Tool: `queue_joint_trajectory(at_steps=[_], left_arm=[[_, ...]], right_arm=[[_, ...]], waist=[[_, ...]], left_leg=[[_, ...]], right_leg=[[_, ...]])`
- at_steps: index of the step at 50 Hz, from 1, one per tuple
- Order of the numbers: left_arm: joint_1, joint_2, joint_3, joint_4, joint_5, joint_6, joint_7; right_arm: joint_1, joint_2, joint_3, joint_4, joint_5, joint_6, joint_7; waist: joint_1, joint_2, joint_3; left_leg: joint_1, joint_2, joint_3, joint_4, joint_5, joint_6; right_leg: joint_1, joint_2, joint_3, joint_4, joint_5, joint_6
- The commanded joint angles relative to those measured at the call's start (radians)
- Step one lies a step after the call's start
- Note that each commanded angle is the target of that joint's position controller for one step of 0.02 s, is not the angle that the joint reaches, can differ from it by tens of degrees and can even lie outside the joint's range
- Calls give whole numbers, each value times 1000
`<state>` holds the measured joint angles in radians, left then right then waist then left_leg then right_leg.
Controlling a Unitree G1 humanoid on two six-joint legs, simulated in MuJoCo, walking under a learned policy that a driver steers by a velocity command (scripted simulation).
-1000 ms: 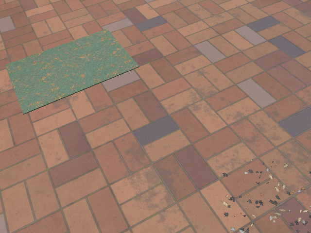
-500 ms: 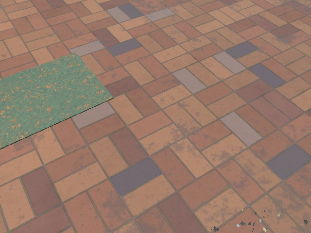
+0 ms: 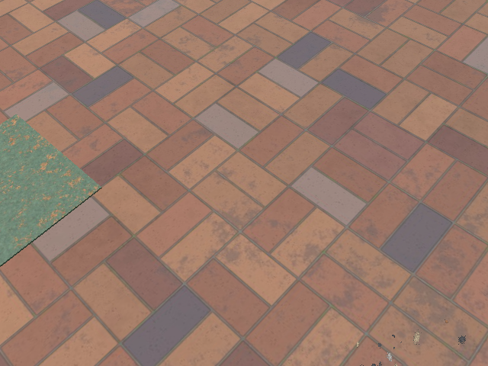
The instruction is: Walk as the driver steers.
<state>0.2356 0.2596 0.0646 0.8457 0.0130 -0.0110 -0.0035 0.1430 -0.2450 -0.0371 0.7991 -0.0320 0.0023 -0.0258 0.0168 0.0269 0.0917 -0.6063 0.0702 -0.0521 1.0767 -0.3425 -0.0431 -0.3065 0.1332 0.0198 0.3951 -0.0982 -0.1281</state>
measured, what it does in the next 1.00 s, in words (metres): walks ahead: left foot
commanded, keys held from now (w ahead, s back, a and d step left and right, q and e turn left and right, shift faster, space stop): no key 0.46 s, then w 0.42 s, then w+q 0.12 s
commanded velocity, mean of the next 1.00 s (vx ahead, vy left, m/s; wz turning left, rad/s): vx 0.19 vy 0.00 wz -0.07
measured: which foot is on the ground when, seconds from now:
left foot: up 0.00-0.26, down 0.28-0.74, up 0.76-1.00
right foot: down 0.00-1.00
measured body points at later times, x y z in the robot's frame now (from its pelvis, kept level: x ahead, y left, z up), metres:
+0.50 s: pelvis +0.05 +0.05 +0.01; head +0.06 +0.06 +0.46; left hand +0.14 +0.30 -0.14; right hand +0.13 -0.20 -0.12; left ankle +0.04 +0.15 -0.74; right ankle +0.06 -0.05 -0.74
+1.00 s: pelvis +0.20 +0.00 +0.01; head +0.21 -0.01 +0.46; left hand +0.14 +0.25 -0.13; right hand +0.30 -0.25 -0.13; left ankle +0.27 +0.14 -0.67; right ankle +0.10 -0.06 -0.74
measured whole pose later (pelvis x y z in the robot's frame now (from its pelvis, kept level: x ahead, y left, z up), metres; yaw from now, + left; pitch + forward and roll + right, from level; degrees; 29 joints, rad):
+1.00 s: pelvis +0.20 +0.00 +0.01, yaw -2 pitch +0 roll +0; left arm 0.45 0.19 0.02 1.07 0.02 -0.09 0.01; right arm 0.15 -0.26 -0.05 0.92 -0.03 -0.03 0.04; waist 0.03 0.04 0.02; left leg -0.59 0.04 0.01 0.96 -0.19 0.05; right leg 0.06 0.07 -0.06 0.18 -0.24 -0.08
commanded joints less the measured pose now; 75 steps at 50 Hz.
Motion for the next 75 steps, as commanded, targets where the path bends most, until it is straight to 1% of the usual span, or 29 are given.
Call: queue_joint_trajectory(at_steps=[1, 9, 13, 14, 15, 16, 17, 22, 24, 26, 28, 32, 36, 37, 38, 39, 40, 42, 47, 55, 59, 60, 61, 62, 63, 64, 66, 70, 75], left_arm=[[22, 131, 28, -61, 4, -5, 4], [47, 120, 17, -42, 21, 13, 12], [9, 107, 1, -30, 5, 23, 24], [25, 75, -10, -32, 0, 18, 25], [80, 14, -27, -38, -2, 13, 25], [64, 39, -20, -24, -11, 22, 28], [60, 65, -18, 0, -3, 28, 30], [13, 80, -21, 49, -1, 21, 19], [37, 57, -28, 95, -4, 20, 21], [22, 59, -25, 107, 7, 19, 24], [-22, 54, -24, 93, 21, 13, 14], [-63, 46, -24, 65, 18, -24, -8], [119, 40, -13, 135, 9, -51, -10], [224, 84, 1, 166, 15, -58, -2], [334, 179, 25, 184, 17, -63, 8], [352, 190, 28, 203, 16, -56, 5], [255, 140, 14, 173, 19, -55, 4], [164, 98, 1, 143, 12, -67, 6], [256, 66, -17, 195, 3, -91, 16], [270, 55, -34, 219, 8, -97, 27], [216, 111, -20, 205, 12, -87, 44], [198, 123, -15, 193, 12, -78, 43], [181, 124, -14, 170, 10, -78, 37], [243, 12, -32, 122, -1, -83, 14], [154, 88, -13, 88, 3, -94, 6], [70, 97, -11, 48, 1, -106, 2], [43, 83, -12, 42, 9, -109, 4], [50, 40, -19, 13, 39, -43, -3], [-153, 46, -20, -66, 33, -29, -14]], right_arm=[[131, -78, -22, -11, 1, 21, -4], [64, -72, -16, -22, 22, 24, -15], [156, -45, -6, 14, 27, 10, -27], [161, -72, -8, 17, 12, -3, -32], [156, -132, -10, 3, -5, -15, -35], [61, -137, -6, 0, 8, -14, -24], [28, -84, 7, -12, 13, -21, -13], [104, -102, 8, 45, 27, -23, -9], [113, -84, 10, 68, 24, -18, -9], [138, -130, -10, 88, 19, -8, -5], [175, -159, -26, 103, 17, 0, 1], [179, -150, -39, 122, 10, -25, 13], [96, -141, -46, 117, 26, -42, 27], [69, -102, -35, 102, 20, -48, 28], [38, -21, -11, 61, 26, -54, 37], [16, -92, -28, 47, 4, -53, 36], [23, -107, -33, 62, 0, -54, 40], [60, -79, -27, 89, 8, -63, 57], [5, -53, -20, 86, 1, -39, 68], [-214, -17, 10, -12, 7, -37, 73], [11, -75, -18, 44, 2, -47, 60], [155, -98, -34, 92, -2, -52, 57], [286, -154, -59, 125, -15, -52, 47], [296, -257, -87, 111, -22, -43, 36], [271, -247, -88, 113, 22, -31, 43], [184, -220, -82, 103, 28, -30, 38], [113, -130, -61, 96, 22, -41, 35], [140, -132, -55, 103, 32, -72, 28], [259, -129, -52, 119, 33, -72, 29]], waist=[[-28, -96, -184], [18, -129, -130], [-38, -105, -121], [-24, -50, -127], [17, 119, -168], [39, 182, -94], [34, 124, -100], [-3, 77, -96], [-5, 24, -78], [-23, 50, -44], [-45, 90, 29], [-39, 71, 69], [58, 37, 11], [100, -55, -8], [133, -297, -37], [120, -260, 15], [61, -114, 46], [4, -78, 24], [8, -90, -6], [31, -108, 65], [-85, -139, -83], [-142, -137, -160], [-204, -85, -224], [-126, 155, -316], [-138, 86, -363], [-101, 40, -195], [-30, -84, -65], [23, -42, -71], [-51, 6, -31]], left_leg=[[99, -8, 29, -49, 56, -6], [197, -45, 32, -311, -36, 26], [428, -71, 50, -704, 100, 63], [515, 11, -43, -798, 191, 77], [591, 221, -251, -848, 380, 122], [427, 278, -273, -804, 586, 227], [402, 239, -222, -800, 594, 239], [414, 60, -98, -792, 295, 111], [446, 45, -85, -807, 155, 111], [459, 45, -126, -828, -148, 149], [453, 142, -257, -912, -395, 225], [469, 229, -330, -963, -297, 288], [281, 93, -120, -816, -146, 217], [156, 32, -41, -657, -118, 184], [-36, -109, 111, -338, -138, 129], [-127, -118, 72, -148, -218, 142], [-132, -59, 9, -61, -134, 154], [-85, -11, 10, -64, 17, 147], [-115, -12, 60, -67, 141, 88], [10, -61, 174, -420, 292, 128], [258, -162, 223, -464, 178, 216], [419, -179, 206, -516, 184, 244], [625, -92, 63, -571, 105, 292], [899, 215, -456, -622, 72, 453], [920, 260, -739, -790, 0, 502], [790, 243, -588, -825, -7, 462], [535, 165, -406, -864, 205, 386], [378, 61, -240, -879, 405, 352], [452, 27, -203, -915, 432, 273]], right_leg=[[71, -269, 211, -110, 356, -118], [123, -296, 284, -96, 160, -110], [84, -274, 292, -4, 222, -51], [32, -240, 280, 28, 131, 3], [-20, -154, 184, 154, -134, 50], [11, -65, 79, 117, -303, 68], [86, -94, 78, 133, -290, 78], [190, -159, 129, -25, 38, 94], [161, -154, 124, -44, -30, 91], [76, -98, 68, 35, -225, 70], [-68, -74, -5, 156, -335, 58], [-142, -150, -28, 257, -311, 49], [253, -93, -84, 24, -187, 31], [396, -175, 54, -60, -278, 13], [503, -405, 463, -254, -580, -71], [453, -512, 627, -297, -574, -136], [398, -478, 531, -268, -526, -126], [357, -397, 370, -289, -351, -72], [397, -339, 116, -270, 160, -43], [334, -333, -98, -274, 451, -4], [422, -359, -170, 96, 982, 21], [371, -355, -179, 294, 919, 27], [194, -322, -192, 563, 661, 40], [-198, -132, -185, 986, -223, 86], [-355, -75, 22, 1120, -374, 79], [-435, -149, 50, 1072, -274, 69], [-335, -214, 39, 910, -192, 80], [-223, -239, 14, 728, -197, 143], [-345, -247, -25, 473, 34, 175]])
Keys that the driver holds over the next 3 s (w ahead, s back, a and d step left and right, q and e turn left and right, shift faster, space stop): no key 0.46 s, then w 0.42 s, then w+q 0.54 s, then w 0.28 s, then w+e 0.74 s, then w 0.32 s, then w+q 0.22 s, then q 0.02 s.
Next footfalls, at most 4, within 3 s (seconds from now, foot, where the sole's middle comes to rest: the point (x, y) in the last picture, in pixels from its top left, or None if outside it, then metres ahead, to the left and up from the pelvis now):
0.28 left None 0.08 0.15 -0.77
1.22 left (238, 342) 0.48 0.09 -0.77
1.78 right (266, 228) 0.83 0.01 -0.77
2.30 left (200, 166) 1.08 0.23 -0.77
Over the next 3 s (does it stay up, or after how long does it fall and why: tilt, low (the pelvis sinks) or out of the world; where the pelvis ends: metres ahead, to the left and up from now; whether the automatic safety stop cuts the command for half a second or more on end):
stays up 1.27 0.06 0.01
